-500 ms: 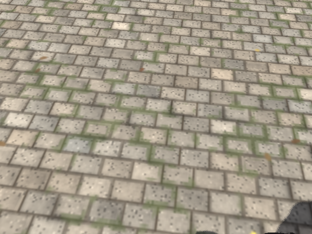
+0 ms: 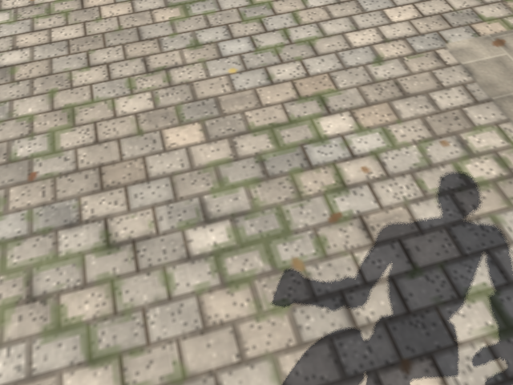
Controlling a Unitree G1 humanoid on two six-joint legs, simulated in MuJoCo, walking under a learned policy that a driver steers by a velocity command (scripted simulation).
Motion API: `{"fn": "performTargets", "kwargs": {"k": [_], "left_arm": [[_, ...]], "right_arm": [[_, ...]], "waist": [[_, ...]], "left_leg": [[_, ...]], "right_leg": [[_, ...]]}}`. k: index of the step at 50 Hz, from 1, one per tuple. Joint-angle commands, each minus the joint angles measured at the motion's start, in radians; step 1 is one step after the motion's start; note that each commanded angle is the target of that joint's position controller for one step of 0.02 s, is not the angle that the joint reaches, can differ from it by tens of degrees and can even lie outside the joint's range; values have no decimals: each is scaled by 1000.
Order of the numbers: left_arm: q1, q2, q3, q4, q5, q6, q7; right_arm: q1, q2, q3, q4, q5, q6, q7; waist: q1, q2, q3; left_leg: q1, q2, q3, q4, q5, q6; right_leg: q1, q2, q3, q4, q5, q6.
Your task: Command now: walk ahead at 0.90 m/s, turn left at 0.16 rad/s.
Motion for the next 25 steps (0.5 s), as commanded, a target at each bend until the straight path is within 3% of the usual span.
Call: {"fn": "performTargets", "kwargs": {"k": [1, 2, 3, 5, 7, 10, 13, 15, 17, 18, 19, 20, 21, 22, 23, 24, 25], "left_arm": [[257, 141, 49, 35, 12, -42, -6], [181, 80, 31, 26, 31, -49, -5], [147, 45, 25, 27, 44, -60, -1], [142, 30, 26, 49, 40, -80, 13], [159, 41, 31, 69, 42, -87, 28], [195, 38, 29, 83, 51, -87, 53], [211, 79, 32, 85, 48, -69, 83], [234, 139, 43, 86, 52, -48, 109], [205, 208, 62, 73, 41, -28, 136], [134, 233, 72, 52, 28, -24, 138], [3, 239, 76, 10, 19, -32, 123], [-153, 133, 48, -16, -13, -53, 82], [-157, -103, -14, -84, 6, -96, 46], [38, -140, -43, -137, -6, -125, 33], [31, -50, -39, -162, -11, -153, 16], [18, 4, -25, -169, -12, -156, 9], [42, 13, -20, -155, 3, -139, 14]], "right_arm": [[-167, -87, -2, -163, 3, -56, -17], [-102, -88, -8, -135, -9, -40, -12], [-51, -76, -10, -106, 1, -17, -1], [-30, -47, -11, -79, 6, 21, 15], [-73, -12, -2, -89, -1, 37, 21], [-183, -7, 1, -127, 0, 28, 32], [-239, 4, 5, -163, -6, 10, 55], [-247, -7, -4, -187, -2, 4, 68], [-140, -54, -26, -187, 9, 29, 70], [19, -111, -52, -155, 7, 55, 61], [319, -191, -93, -76, -6, 82, 43], [527, -154, -82, 5, -15, 93, 24], [420, -89, -44, 33, -73, 67, 40], [225, -50, -16, -63, -82, 25, 47], [169, -5, -14, -116, -70, 12, 50], [80, -27, -18, -154, -59, -3, 49], [-20, -47, -20, -189, -53, -16, 44]], "waist": [[142, -100, -108], [81, -133, -76], [46, -155, -69], [24, -96, -41], [27, -74, 16], [49, -69, 81], [41, -40, 98], [21, -74, 45], [-66, -164, -40], [-161, -192, -95], [-306, -171, -179], [-398, 67, -145], [-214, 382, 0], [-16, 344, -139], [-14, 141, -180], [58, -83, -89], [123, -182, -27]], "left_leg": [[-670, -5, -137, 206, 186, 51], [-599, 37, -144, 168, 288, 53], [-535, 57, -147, 156, 350, 49], [-525, 63, -140, 116, 395, 39], [-560, 47, -124, 54, 460, 35], [-579, -30, -22, -122, 593, 54], [-532, -87, 95, -331, 639, 82], [-413, -154, 210, -419, 598, 105], [-250, -194, 253, -425, 523, 124], [-82, -203, 234, -406, 453, 150], [217, -165, 123, -424, 418, 213], [388, -76, 16, -656, 630, 287], [388, -161, -129, -581, 635, 300], [428, -29, -560, -666, 277, 455], [374, 62, -774, -890, -49, 476], [196, 84, -809, -1000, -215, 430], [15, 63, -787, -1021, -236, 404]], "right_leg": [[548, -326, 582, -558, -284, -128], [438, -283, 452, -549, -163, -91], [369, -253, 357, -560, -37, -53], [346, -216, 193, -603, 180, -4], [334, -176, 51, -639, 357, 35], [361, -97, -99, -697, 555, 93], [432, -101, -185, -689, 831, 144], [496, -121, -200, -572, 1231, 156], [556, -169, -199, -381, 1581, 146], [517, -190, -180, -212, 1685, 132], [365, -188, -129, 98, 1635, 106], [166, -1, -146, 663, 664, 97], [-226, 179, 18, 1029, -256, 77], [-455, 158, 232, 1125, -317, 48], [-464, 129, 284, 1000, -214, -7], [-422, 78, 277, 817, -96, -30], [-342, 34, 283, 691, -17, -6]]}}
Keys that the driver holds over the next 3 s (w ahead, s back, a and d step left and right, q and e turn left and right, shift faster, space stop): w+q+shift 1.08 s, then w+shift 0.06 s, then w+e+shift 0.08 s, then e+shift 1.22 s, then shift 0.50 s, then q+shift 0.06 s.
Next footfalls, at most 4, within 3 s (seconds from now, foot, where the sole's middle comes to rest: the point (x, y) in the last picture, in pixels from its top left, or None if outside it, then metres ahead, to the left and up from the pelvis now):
0.40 left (253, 361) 0.50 0.05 -0.74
0.78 right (272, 226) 0.90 -0.02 -0.74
1.26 left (107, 221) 0.95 0.48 -0.74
1.68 right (94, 147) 1.26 0.57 -0.74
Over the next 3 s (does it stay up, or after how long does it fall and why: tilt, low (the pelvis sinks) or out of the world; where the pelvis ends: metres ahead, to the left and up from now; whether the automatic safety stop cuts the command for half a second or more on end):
stays up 1.16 0.60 0.03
